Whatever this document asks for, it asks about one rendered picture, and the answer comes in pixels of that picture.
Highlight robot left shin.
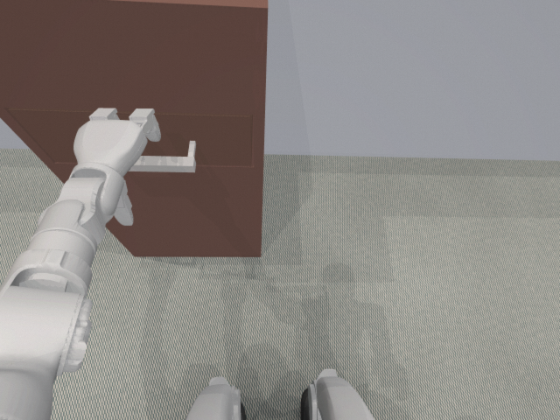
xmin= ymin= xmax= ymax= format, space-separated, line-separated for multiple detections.
xmin=209 ymin=377 xmax=231 ymax=388

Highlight cabinet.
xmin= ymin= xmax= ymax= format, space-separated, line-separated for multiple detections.
xmin=0 ymin=0 xmax=268 ymax=257

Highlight robot right thigh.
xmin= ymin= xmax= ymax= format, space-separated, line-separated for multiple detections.
xmin=308 ymin=376 xmax=375 ymax=420

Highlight handle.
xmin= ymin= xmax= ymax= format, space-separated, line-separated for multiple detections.
xmin=128 ymin=141 xmax=196 ymax=172

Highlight robot left upper arm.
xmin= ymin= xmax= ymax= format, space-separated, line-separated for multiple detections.
xmin=0 ymin=286 xmax=93 ymax=420

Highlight robot left forearm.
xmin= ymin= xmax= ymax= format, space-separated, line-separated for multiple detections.
xmin=0 ymin=162 xmax=124 ymax=299

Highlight robot left hand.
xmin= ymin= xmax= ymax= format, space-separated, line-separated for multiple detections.
xmin=73 ymin=108 xmax=161 ymax=226

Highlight drawer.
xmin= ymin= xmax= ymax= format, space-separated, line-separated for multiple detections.
xmin=9 ymin=108 xmax=253 ymax=166

